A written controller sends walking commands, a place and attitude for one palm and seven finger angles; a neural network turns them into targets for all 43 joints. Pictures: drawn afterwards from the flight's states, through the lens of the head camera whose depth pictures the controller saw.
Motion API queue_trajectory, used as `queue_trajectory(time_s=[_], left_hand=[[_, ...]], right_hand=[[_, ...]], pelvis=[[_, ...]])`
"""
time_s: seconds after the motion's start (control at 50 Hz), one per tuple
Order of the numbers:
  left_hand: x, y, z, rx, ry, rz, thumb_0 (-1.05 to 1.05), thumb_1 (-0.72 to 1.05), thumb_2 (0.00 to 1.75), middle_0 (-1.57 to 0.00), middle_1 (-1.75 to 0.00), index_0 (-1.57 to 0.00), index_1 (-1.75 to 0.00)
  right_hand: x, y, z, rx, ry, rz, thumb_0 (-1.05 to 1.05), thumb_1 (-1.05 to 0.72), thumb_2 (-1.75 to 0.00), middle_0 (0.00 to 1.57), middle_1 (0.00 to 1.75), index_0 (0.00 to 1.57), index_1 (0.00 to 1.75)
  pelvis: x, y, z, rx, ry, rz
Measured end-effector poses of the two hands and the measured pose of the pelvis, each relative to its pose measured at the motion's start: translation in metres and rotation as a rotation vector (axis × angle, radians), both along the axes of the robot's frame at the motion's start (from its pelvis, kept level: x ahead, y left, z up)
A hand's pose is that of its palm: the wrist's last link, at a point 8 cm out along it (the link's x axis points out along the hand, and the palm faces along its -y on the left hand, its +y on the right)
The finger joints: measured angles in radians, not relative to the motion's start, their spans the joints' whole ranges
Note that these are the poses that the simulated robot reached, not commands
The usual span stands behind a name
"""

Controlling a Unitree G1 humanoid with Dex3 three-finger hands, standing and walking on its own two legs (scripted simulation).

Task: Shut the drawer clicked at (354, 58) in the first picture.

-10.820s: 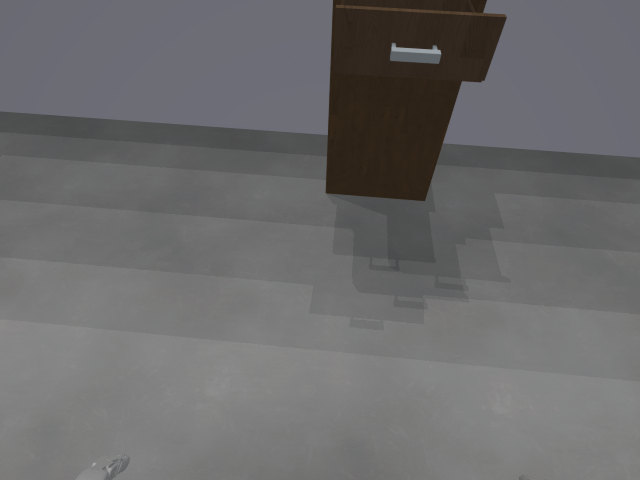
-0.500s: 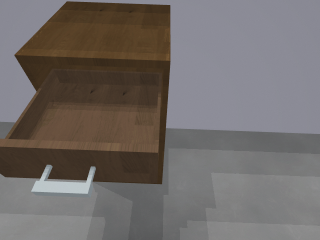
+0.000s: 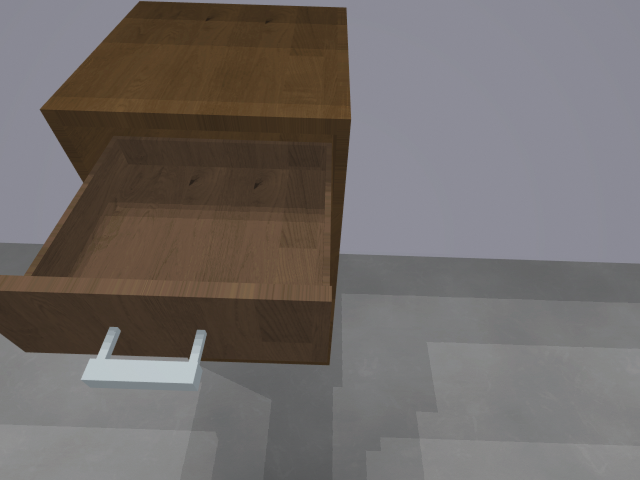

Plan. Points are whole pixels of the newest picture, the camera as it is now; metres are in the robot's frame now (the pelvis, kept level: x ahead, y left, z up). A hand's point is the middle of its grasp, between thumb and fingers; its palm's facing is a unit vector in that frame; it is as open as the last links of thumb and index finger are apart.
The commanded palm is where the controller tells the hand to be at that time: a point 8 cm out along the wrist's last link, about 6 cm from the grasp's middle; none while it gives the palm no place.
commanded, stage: look again from close up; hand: left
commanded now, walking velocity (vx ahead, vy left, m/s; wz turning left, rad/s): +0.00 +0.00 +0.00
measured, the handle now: (150, 355) +0.24 +0.22 +0.04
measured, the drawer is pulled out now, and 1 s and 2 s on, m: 0.30 0.30 0.30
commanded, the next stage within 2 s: shuffle to correct the standing spot in 0.02 s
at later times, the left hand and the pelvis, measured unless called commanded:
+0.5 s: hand out of the picture +0.00 +0.20 -0.18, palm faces -0.01 -0.97 -0.25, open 7.4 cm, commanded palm none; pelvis -0.04 +0.01 -0.01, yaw +0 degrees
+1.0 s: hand out of the picture -0.01 +0.18 -0.18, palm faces +0.00 -0.98 -0.21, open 7.4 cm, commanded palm none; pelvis +0.00 +0.00 -0.01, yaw +0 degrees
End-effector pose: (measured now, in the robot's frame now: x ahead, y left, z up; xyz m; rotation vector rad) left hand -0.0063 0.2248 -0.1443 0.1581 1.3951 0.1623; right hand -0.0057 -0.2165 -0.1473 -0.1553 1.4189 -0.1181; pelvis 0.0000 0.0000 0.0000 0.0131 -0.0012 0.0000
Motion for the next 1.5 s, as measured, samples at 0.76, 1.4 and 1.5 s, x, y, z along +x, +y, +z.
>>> queue_trajectory(time_s=[0.76, 1.4, 1.5], left_hand=[[-0.006, 0.028, 0.003, 0.045, -0.081, -0.035, 0.0, 0.91, 0.9, -0.2, -0.3, -0.2, -0.3], [0.023, -0.003, 0.004, 0.024, -0.045, -0.017, 0.0, 0.91, 0.9, -0.2, -0.3, -0.2, -0.3], [0.019, -0.005, 0.005, 0.023, -0.045, -0.016, 0.0, 0.91, 0.9, -0.2, -0.3, -0.2, -0.3]], right_hand=[[-0.019, 0.009, -0.011, 0.025, -0.067, 0.009, 0.01, -0.91, -0.9, 0.2, 0.3, 0.2, 0.29], [0.035, -0.014, -0.002, -0.009, -0.074, 0.012, 0.0, -0.91, -0.9, 0.2, 0.3, 0.2, 0.29], [0.028, -0.015, -0.002, -0.006, -0.063, 0.012, 0.0, -0.91, -0.9, 0.2, 0.3, 0.2, 0.29]], pelvis=[[-0.024, 0.014, -0.01, 0.003, -0.008, 0.004], [0.007, -0.007, -0.001, 0.004, -0.005, 0.001], [0.005, -0.008, 0.0, 0.004, -0.007, 0.002]])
